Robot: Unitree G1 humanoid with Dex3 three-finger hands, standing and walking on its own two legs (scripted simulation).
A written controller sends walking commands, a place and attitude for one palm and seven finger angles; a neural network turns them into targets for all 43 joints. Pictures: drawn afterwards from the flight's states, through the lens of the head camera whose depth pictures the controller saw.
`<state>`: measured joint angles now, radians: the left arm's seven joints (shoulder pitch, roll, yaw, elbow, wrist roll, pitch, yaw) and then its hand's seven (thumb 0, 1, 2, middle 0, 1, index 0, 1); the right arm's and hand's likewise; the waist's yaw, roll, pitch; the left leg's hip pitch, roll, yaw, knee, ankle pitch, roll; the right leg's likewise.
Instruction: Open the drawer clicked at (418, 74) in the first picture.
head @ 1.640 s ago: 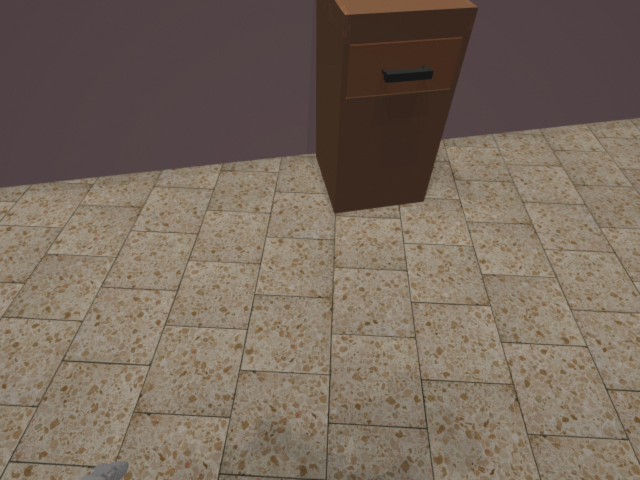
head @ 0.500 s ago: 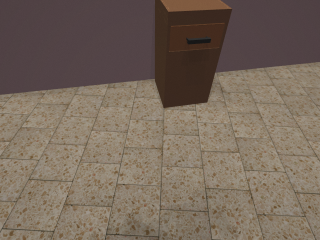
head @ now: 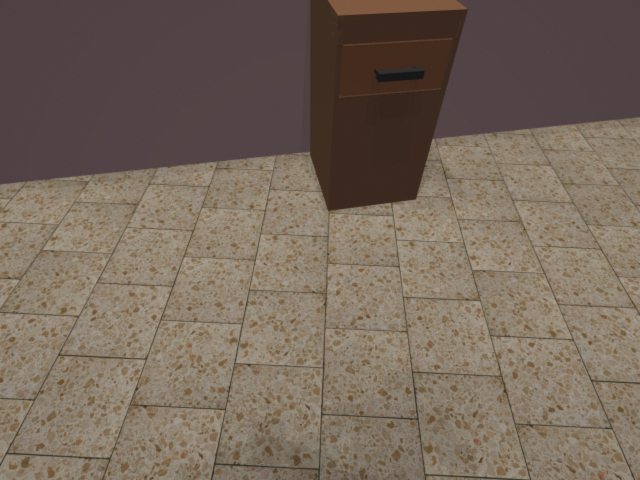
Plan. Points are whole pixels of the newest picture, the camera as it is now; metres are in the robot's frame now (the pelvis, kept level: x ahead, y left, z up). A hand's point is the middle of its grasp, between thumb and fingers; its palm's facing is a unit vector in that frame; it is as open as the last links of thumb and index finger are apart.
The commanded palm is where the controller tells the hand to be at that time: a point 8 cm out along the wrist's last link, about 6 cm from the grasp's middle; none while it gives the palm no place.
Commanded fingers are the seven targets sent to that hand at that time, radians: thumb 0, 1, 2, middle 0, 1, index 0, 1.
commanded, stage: walk to a spot facing it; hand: left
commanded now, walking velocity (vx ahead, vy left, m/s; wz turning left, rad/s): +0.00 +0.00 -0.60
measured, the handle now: (398, 72) +1.40 -0.17 -0.12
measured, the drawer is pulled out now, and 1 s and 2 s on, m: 0.00 0.00 0.00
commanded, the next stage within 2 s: none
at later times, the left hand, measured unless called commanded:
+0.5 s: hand out of the picture +0.04 +0.16 -0.17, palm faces -0.15 -0.97 -0.21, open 7.4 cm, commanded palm none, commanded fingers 0.00 0.90 0.90 -0.20 -0.30 -0.20 -0.30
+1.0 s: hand (264, 389) +0.29 +0.12 -0.17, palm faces -0.52 -0.83 -0.17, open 7.4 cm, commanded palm none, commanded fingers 0.00 0.90 0.90 -0.20 -0.30 -0.20 -0.30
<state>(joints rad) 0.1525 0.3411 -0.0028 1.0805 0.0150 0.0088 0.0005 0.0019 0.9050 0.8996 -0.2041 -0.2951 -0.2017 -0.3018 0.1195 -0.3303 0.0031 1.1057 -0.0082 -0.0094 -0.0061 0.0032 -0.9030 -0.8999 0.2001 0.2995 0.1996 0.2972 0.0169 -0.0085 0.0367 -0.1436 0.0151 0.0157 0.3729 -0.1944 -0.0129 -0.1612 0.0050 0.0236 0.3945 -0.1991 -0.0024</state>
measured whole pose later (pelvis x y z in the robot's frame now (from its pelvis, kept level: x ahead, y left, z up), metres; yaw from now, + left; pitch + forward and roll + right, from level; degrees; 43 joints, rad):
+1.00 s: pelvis +0.10 -0.01 +0.00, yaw -33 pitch +0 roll -2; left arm 0.17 0.27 0.09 0.92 0.04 0.05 -0.06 0.00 0.91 0.90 -0.19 -0.29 -0.19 -0.30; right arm 0.44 -0.15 -0.01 1.03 -0.02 -0.08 -0.03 0.00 -0.90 -0.90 0.20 0.30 0.20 0.30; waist -0.01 -0.05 0.04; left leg 0.06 0.08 0.24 0.31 -0.37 -0.01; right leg -0.67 -0.08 -0.06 1.01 -0.15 0.02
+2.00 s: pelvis +0.42 -0.33 -0.03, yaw -51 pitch +0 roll +1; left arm 0.17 0.19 0.07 1.03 0.04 -0.03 -0.03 0.00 0.92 0.90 -0.20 -0.29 -0.20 -0.30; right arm 0.49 -0.09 -0.04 1.17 -0.02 -0.05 -0.01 0.00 -0.91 -0.90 0.20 0.30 0.20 0.30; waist -0.04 -0.01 0.07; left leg 0.02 0.16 0.29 0.53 -0.48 -0.08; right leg -0.44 -0.07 -0.15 0.58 -0.18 -0.05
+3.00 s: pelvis +0.65 -0.63 -0.01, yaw -44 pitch -1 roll +0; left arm 0.14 0.15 0.05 0.97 0.03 -0.02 0.03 -0.02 0.94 0.90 -0.20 -0.30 -0.20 -0.30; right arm 0.27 -0.16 -0.07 1.06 -0.02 0.04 0.01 0.01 -0.91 -0.90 0.20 0.30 0.19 0.30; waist -0.03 0.01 0.05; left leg -0.46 0.09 0.12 1.01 -0.45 -0.05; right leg -0.27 -0.14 -0.27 0.54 -0.24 0.00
